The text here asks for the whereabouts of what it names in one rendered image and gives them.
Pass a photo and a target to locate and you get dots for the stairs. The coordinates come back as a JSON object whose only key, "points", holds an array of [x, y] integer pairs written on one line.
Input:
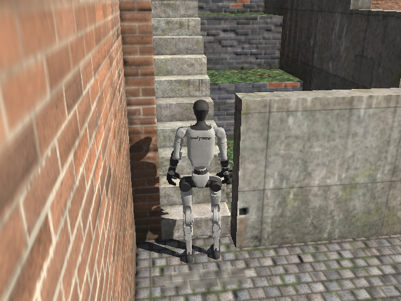
{"points": [[180, 71]]}

